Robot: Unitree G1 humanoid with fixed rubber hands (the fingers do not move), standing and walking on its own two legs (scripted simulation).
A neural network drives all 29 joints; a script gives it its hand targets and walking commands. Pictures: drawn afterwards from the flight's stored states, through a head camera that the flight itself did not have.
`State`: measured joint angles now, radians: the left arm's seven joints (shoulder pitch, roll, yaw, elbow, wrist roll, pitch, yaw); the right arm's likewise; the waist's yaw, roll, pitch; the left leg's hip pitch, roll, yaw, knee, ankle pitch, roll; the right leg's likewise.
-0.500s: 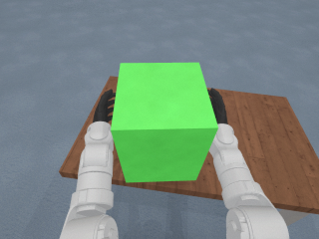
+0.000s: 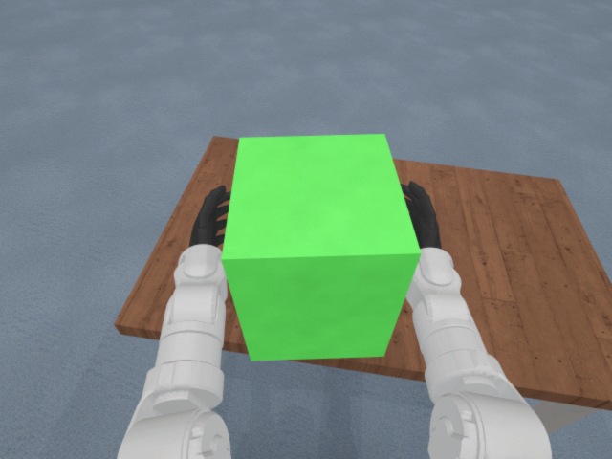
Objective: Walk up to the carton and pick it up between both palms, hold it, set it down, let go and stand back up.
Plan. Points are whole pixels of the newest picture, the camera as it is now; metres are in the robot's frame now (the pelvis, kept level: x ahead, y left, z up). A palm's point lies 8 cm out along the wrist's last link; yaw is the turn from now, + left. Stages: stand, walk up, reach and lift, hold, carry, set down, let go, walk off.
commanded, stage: set down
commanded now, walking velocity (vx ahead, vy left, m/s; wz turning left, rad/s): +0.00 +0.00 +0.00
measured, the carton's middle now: (315, 252) +0.39 -0.02 +0.05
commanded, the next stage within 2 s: none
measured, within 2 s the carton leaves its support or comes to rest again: rests again in 1.40 s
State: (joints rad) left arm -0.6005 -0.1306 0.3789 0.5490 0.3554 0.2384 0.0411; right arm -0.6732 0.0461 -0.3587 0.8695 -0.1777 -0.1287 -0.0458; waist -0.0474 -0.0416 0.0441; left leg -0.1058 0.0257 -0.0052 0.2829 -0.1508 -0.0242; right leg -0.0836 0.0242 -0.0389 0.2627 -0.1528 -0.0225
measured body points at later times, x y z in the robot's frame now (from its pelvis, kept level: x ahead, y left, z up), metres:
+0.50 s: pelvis +0.00 +0.00 +0.00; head +0.02 +0.02 +0.45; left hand +0.39 +0.13 +0.06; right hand +0.39 -0.16 +0.08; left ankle +0.00 +0.13 -0.75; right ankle -0.01 -0.10 -0.75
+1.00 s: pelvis +0.00 +0.00 +0.00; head +0.03 +0.01 +0.45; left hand +0.39 +0.13 +0.05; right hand +0.39 -0.16 +0.07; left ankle +0.00 +0.13 -0.75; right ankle -0.01 -0.10 -0.75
